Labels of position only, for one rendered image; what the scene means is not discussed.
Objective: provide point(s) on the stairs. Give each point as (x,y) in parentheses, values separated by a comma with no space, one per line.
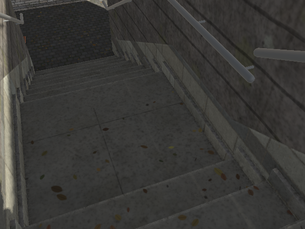
(218,196)
(82,75)

